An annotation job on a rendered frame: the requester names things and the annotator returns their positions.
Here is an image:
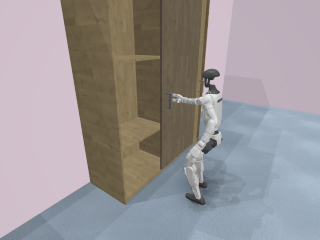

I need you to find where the robot shin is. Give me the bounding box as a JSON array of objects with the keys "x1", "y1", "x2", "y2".
[
  {"x1": 184, "y1": 166, "x2": 201, "y2": 199},
  {"x1": 194, "y1": 158, "x2": 204, "y2": 183}
]

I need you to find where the left robot hand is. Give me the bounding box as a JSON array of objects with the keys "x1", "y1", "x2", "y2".
[{"x1": 185, "y1": 146, "x2": 202, "y2": 165}]

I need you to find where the robot right upper arm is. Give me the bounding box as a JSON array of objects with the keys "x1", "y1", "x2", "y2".
[{"x1": 196, "y1": 97, "x2": 203, "y2": 105}]

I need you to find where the handle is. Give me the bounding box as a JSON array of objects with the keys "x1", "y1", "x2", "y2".
[
  {"x1": 166, "y1": 93, "x2": 173, "y2": 109},
  {"x1": 201, "y1": 80, "x2": 204, "y2": 93}
]

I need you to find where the wardrobe door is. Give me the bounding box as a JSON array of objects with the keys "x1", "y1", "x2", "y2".
[
  {"x1": 193, "y1": 0, "x2": 207, "y2": 140},
  {"x1": 160, "y1": 0, "x2": 203, "y2": 170}
]

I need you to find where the right robot hand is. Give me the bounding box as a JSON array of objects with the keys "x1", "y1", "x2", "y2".
[{"x1": 172, "y1": 93, "x2": 182, "y2": 103}]

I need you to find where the right robot shin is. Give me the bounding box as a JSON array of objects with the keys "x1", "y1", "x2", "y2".
[{"x1": 194, "y1": 158, "x2": 204, "y2": 183}]

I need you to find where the robot left upper arm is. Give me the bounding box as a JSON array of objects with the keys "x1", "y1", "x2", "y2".
[{"x1": 201, "y1": 94, "x2": 219, "y2": 128}]

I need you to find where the robot right forearm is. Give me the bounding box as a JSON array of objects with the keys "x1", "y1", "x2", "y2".
[{"x1": 181, "y1": 97, "x2": 198, "y2": 105}]

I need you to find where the robot left forearm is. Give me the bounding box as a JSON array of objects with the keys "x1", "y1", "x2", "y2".
[{"x1": 196, "y1": 120, "x2": 216, "y2": 150}]

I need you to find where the left robot shin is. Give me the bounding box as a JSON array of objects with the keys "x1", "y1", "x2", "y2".
[{"x1": 184, "y1": 166, "x2": 201, "y2": 199}]

